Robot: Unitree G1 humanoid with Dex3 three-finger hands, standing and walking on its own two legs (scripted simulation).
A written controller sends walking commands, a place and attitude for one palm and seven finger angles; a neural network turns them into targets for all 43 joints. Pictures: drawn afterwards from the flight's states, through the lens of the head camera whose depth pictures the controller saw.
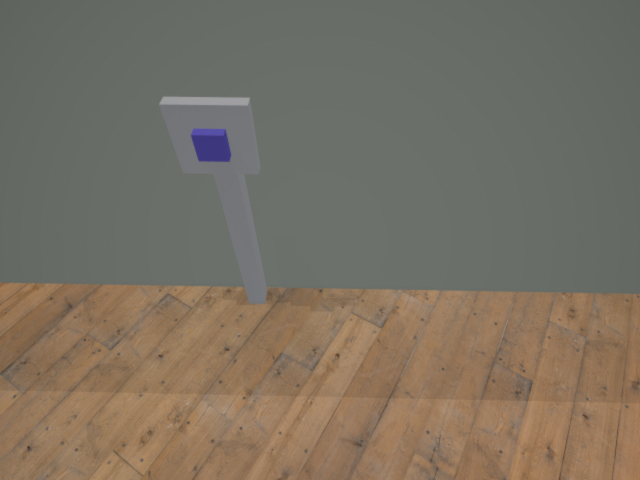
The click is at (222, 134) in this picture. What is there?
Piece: button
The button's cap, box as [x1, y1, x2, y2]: [191, 129, 230, 161]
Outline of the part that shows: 193,129 191,136 199,160 229,160 230,152 225,129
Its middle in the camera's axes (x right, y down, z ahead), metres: -0.24 -0.20 +0.84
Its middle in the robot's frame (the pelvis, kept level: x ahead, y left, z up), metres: +0.75 +0.28 -0.04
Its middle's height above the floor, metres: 0.74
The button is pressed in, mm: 0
